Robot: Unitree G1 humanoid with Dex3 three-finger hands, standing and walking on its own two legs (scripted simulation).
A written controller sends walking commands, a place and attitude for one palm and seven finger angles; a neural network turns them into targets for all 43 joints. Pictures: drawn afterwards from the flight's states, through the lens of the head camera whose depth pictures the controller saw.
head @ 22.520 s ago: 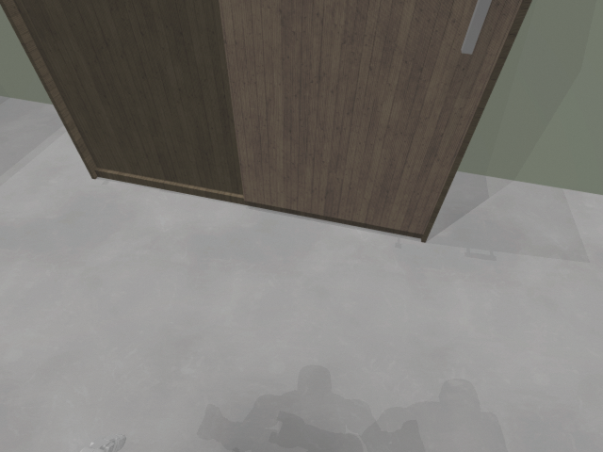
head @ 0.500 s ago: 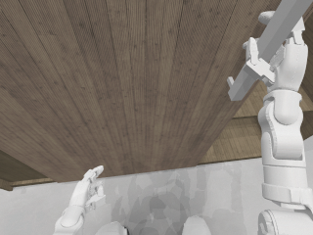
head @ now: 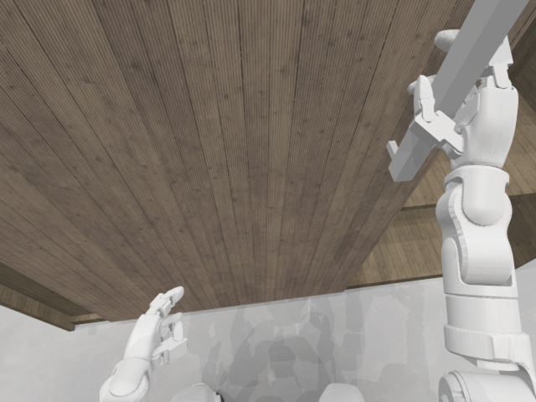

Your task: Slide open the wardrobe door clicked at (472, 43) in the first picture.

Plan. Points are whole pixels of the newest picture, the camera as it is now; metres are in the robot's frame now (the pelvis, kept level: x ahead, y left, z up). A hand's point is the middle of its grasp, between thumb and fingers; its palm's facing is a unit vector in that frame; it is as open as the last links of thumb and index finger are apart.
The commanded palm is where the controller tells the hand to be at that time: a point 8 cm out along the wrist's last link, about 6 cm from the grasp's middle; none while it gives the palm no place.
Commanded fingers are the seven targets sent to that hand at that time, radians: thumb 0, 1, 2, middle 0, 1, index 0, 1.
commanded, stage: step sideways, sliding the door along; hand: right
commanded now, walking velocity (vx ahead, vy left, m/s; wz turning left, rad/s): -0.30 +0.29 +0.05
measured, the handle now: (439, 79) +0.41 -0.23 +0.23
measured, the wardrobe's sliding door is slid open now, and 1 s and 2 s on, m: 0.66 0.66 0.66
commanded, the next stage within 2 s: stop walking and hold the door there in 0.22 s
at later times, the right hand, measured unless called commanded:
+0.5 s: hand (427, 113) +0.38 -0.21 +0.21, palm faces +0.49 +0.83 -0.27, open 7.1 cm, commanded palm +0.34 -0.25 +0.19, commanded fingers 0.00 -0.90 -0.90 0.45 1.40 0.45 1.40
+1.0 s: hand (425, 111) +0.38 -0.21 +0.22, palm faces +0.46 +0.87 -0.17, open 6.7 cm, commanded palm +0.34 -0.24 +0.19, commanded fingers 0.00 -0.90 -0.90 0.45 1.40 0.45 1.40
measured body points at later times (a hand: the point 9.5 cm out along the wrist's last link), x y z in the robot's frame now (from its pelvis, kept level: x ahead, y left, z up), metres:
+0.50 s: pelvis +0.02 +0.10 +0.00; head +0.07 +0.09 +0.45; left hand +0.20 +0.31 -0.09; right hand +0.35 -0.25 +0.22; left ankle +0.08 +0.23 -0.72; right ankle -0.02 -0.09 -0.72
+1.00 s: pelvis -0.04 +0.09 +0.01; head -0.06 +0.07 +0.46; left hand -0.01 +0.38 -0.08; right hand +0.35 -0.25 +0.23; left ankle -0.03 +0.22 -0.70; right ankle +0.00 -0.01 -0.73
